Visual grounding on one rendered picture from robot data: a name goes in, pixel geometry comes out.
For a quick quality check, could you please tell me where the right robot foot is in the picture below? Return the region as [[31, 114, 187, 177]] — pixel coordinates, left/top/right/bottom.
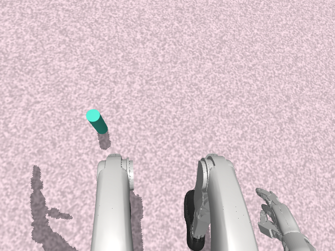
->
[[184, 190, 205, 251]]

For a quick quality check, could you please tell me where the right robot hand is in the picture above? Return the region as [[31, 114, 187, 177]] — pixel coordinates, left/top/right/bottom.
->
[[256, 188, 301, 241]]

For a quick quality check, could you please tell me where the right robot arm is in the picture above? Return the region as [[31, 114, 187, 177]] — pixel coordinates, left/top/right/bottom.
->
[[282, 232, 316, 251]]

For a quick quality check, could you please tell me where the can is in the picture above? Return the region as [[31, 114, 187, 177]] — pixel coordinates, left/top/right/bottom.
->
[[86, 109, 108, 134]]

